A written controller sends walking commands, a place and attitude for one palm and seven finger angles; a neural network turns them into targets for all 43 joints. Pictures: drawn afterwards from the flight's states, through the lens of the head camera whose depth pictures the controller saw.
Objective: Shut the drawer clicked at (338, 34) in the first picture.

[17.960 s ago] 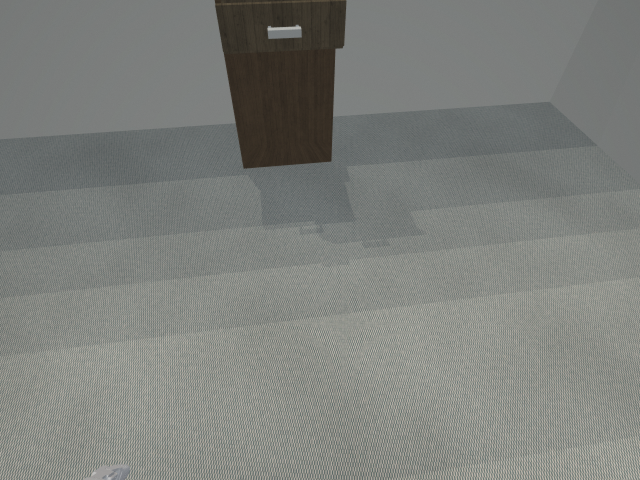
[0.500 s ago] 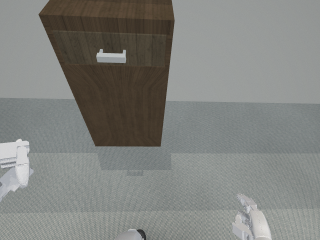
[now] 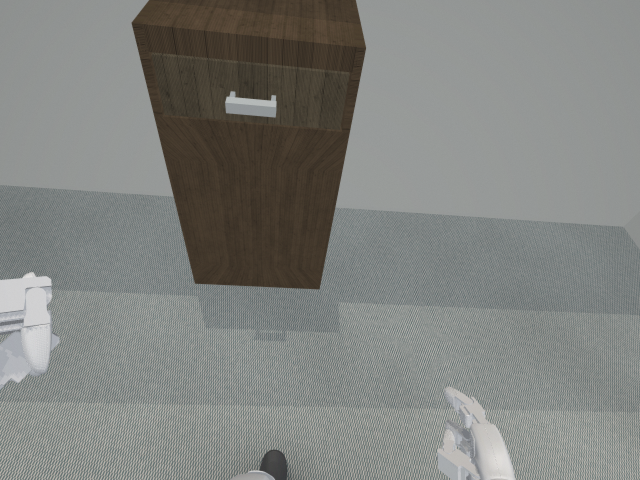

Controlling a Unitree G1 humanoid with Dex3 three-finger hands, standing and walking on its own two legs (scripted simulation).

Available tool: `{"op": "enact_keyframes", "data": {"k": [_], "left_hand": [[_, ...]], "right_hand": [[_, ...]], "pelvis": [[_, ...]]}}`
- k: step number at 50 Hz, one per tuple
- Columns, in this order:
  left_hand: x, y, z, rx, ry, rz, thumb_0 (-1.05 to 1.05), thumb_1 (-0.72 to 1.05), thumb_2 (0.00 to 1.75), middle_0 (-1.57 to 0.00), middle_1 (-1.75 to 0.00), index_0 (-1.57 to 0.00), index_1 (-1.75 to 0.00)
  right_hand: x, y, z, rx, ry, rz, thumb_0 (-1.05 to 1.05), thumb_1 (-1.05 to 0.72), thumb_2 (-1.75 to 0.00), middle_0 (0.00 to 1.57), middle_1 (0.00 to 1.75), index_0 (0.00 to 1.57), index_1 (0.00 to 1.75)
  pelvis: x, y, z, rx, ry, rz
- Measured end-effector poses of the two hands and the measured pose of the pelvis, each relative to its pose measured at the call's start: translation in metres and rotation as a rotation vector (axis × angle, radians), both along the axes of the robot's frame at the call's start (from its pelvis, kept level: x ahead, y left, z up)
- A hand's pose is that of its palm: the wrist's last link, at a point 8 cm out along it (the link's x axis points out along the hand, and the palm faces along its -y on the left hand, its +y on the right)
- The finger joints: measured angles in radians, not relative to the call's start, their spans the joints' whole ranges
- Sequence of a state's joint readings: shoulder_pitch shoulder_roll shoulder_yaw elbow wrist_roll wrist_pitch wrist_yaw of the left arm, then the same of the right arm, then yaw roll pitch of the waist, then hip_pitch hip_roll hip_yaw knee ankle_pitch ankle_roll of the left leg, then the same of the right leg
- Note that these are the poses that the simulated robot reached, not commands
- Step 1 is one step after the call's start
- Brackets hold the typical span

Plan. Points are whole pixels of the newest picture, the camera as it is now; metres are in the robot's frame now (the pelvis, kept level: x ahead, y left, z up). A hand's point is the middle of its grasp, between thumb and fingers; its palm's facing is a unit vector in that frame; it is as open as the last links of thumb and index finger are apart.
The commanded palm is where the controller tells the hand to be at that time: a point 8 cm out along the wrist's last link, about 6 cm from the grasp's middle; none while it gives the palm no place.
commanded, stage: stop stepping back and stand still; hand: left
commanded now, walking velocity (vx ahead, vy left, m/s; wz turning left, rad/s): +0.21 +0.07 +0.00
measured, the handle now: (252, 102) +0.83 +0.23 +0.01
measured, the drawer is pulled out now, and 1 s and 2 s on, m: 0.00 0.00 0.00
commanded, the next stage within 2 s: let the arm hang, fingers relaxed in 1.16 s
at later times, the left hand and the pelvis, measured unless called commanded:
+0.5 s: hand out of the picture +0.13 +0.26 +0.18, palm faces +0.33 -0.82 -0.47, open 3.3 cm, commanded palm +0.08 +0.30 +0.18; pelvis -0.07 +0.02 +0.00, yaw -4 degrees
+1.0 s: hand out of the picture +0.14 +0.29 +0.16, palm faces +0.34 -0.82 -0.46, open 3.3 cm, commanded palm +0.09 +0.33 +0.18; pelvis -0.05 +0.06 +0.00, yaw -2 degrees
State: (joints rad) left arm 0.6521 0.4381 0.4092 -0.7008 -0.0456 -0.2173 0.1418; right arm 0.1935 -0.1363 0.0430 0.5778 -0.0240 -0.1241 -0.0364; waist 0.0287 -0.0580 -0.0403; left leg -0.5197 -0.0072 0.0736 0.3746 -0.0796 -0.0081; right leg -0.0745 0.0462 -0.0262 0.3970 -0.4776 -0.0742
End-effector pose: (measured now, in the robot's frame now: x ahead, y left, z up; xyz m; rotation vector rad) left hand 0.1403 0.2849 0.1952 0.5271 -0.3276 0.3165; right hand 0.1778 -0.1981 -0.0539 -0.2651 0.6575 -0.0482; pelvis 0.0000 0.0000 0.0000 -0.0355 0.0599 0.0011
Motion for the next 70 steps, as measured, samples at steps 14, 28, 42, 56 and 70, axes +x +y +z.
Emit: {"op": "enact_keyframes", "data": {"k": [14, 28, 42, 56, 70], "left_hand": [[-0.005, 0.02, -0.009, -0.11, -0.016, -0.022, 0.02, 0.89, 0.9, -1.41, -1.6, -1.41, -1.59], [-0.049, 0.025, -0.005, -0.042, -0.013, 0.012, 0.01, 0.89, 0.9, -1.41, -1.6, -1.41, -1.59], [-0.043, 0.034, -0.002, 0.033, 0.041, -0.006, 0.02, 0.89, 0.9, -1.41, -1.6, -1.41, -1.59], [-0.03, 0.046, -0.009, 0.002, 0.112, -0.007, 0.02, 0.89, 0.9, -1.41, -1.6, -1.41, -1.59], [-0.036, 0.07, -0.186, -0.185, 0.824, 0.09, 0.0, 0.9, 0.9, -1.34, -1.54, -1.34, -1.54]], "right_hand": [[-0.095, -0.007, -0.002, -0.023, 0.035, -0.173, 0.01, -0.91, -0.9, 0.2, 0.3, 0.2, 0.3], [-0.14, -0.026, -0.021, -0.053, 0.132, -0.219, 0.01, -0.9, -0.9, 0.2, 0.3, 0.2, 0.3], [-0.112, 0.017, -0.029, 0.046, 0.065, -0.156, 0.01, -0.91, -0.9, 0.2, 0.3, 0.2, 0.3], [-0.082, 0.033, -0.016, 0.044, 0.039, -0.135, 0.01, -0.91, -0.9, 0.2, 0.3, 0.2, 0.3], [-0.103, 0.006, -0.05, 0.016, 0.187, -0.093, 0.0, -0.91, -0.9, 0.2, 0.3, 0.2, 0.3]], "pelvis": [[-0.038, 0.024, 0.005, 0.0, -0.109, -0.048], [-0.067, 0.028, 0.001, 0.035, -0.06, -0.05], [-0.063, 0.046, -0.002, 0.024, -0.068, -0.032], [-0.055, 0.061, 0.006, 0.031, -0.066, -0.042], [-0.074, 0.073, -0.004, 0.035, -0.048, -0.021]]}}
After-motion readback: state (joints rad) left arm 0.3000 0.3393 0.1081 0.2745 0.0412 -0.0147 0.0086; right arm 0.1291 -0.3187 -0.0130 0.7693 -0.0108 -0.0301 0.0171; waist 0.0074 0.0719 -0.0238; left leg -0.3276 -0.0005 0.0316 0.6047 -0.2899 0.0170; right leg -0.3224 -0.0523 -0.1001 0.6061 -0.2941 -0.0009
